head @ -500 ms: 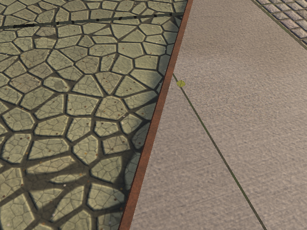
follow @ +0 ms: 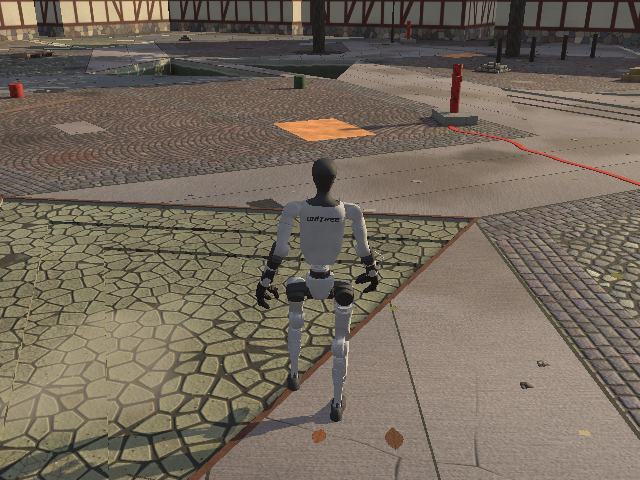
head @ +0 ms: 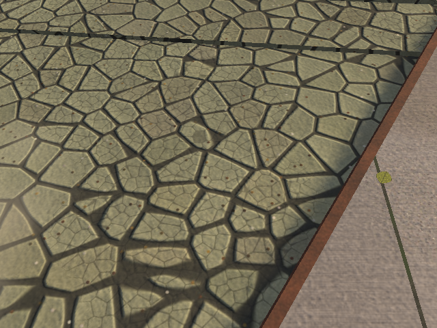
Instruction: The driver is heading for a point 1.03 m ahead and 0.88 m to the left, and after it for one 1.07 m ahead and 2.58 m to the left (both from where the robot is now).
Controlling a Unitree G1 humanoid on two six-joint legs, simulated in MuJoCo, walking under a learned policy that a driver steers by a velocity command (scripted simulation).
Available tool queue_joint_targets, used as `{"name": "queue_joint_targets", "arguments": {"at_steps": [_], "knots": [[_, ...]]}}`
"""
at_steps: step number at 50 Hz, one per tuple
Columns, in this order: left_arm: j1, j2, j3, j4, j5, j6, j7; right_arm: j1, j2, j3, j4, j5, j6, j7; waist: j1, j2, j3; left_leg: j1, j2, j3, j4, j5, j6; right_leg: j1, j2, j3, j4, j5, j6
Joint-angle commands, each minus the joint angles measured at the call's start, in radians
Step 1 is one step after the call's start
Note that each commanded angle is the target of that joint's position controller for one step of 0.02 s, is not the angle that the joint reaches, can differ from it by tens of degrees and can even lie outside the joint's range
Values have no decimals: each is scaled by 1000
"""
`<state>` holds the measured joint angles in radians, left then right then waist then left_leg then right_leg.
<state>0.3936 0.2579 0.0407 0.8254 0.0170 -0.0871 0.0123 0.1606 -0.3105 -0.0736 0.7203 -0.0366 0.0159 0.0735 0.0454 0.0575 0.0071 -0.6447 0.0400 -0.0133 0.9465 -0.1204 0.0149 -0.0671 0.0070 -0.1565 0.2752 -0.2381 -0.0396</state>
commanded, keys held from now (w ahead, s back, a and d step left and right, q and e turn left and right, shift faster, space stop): w+q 1.00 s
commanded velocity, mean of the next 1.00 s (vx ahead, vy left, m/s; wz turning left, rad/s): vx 0.50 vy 0.00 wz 0.59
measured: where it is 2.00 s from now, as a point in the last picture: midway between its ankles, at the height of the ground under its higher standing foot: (140, 225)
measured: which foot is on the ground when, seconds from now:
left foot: up 0.00-0.18, down 0.20-0.82, up 0.84-1.00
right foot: down 0.00-0.20, up 0.22-0.80, down 0.82-1.00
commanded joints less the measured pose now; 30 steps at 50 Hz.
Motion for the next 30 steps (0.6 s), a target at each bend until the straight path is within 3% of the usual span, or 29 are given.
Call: {"name": "queue_joint_targets", "arguments": {"at_steps": [1,4,6,8,9,10,11,12,13,14,16,18,23,25,28,30], "knots": [[-45,129,28,-67,5,-19,1,-82,0,15,-93,-3,-11,17,-21,-163,24,53,-16,65,-94,138,12,-53,-220,50,-64,411,-92],[-7,155,36,-58,5,-9,4,-145,-12,19,-129,-3,-9,21,-4,-164,44,94,-31,108,-179,34,54,-9,-251,23,-23,459,-81],[-2,181,42,-54,7,4,12,-135,-28,14,-139,-8,-9,14,-16,-165,43,153,-66,137,-240,-86,92,36,-262,-10,64,653,-68],[8,211,48,-50,5,22,15,0,-57,-3,-108,-14,-14,0,-75,-160,-45,316,-131,142,-308,-179,141,69,-265,-46,321,907,-62],[-8,212,46,-59,2,30,16,164,-74,-16,-58,-19,-27,-13,-155,-111,-133,521,-159,125,-409,-132,167,-16,-242,-72,562,817,-42],[37,146,30,-83,18,33,12,246,-155,-38,-43,-16,-33,-31,-163,42,-209,748,58,-167,-465,-226,206,-256,-190,-77,860,252,-12],[49,93,21,-163,8,29,-7,208,-270,-60,-91,11,-31,-36,-102,243,-301,997,305,-749,-589,-137,385,-659,10,27,1184,-327,48],[-97,179,33,-182,20,19,-8,243,-223,-56,-93,31,-23,-47,-177,41,-230,967,284,-694,-641,-4,397,-795,-32,171,1196,-229,49],[-134,167,27,-191,3,10,-10,202,-181,-42,-82,35,-24,-57,-142,-10,-109,846,270,-545,-634,133,382,-782,-77,187,1140,-131,50],[-119,165,25,-172,2,10,-8,160,-133,-26,-76,30,-28,-57,-87,-82,-33,702,226,-453,-644,261,340,-704,-112,190,1038,-93,52],[-87,155,24,-152,28,48,-11,117,-111,-14,-74,38,-43,-60,-23,-68,14,538,139,-324,-695,359,286,-562,-141,195,889,-91,66],[-93,136,23,-146,33,76,-17,140,-111,-8,-53,39,-60,-57,-12,-46,8,513,94,-281,-717,414,278,-537,-120,173,824,-45,74],[-281,93,10,-189,34,85,-33,251,-132,-12,-5,47,-60,-63,-70,-10,19,547,43,-254,-708,443,224,-607,-89,153,624,170,79],[-325,100,10,-193,37,85,-38,287,-139,-15,3,38,-60,-68,-95,15,-9,601,55,-280,-675,434,222,-616,-82,165,612,254,69],[-415,119,11,-213,34,74,-40,331,-144,-15,3,26,-58,-76,-124,2,2,656,65,-329,-624,413,237,-656,-64,164,588,267,56],[-485,142,17,-238,39,60,-36,391,-148,-21,22,22,-64,-90,-153,3,23,818,105,-416,-572,385,258,-809,-79,237,557,273,45]]}}
Next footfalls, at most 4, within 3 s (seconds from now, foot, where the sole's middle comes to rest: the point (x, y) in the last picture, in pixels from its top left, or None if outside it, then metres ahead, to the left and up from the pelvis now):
0.20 left None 0.20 0.09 -0.78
0.82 right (242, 290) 0.65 0.03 -0.88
1.34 left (157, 265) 0.74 0.34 -0.88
1.86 right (130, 196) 1.04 0.49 -0.88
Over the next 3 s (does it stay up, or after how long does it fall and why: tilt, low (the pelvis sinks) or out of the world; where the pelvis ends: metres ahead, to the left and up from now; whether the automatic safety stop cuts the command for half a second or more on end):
stays up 1.03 0.97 -0.11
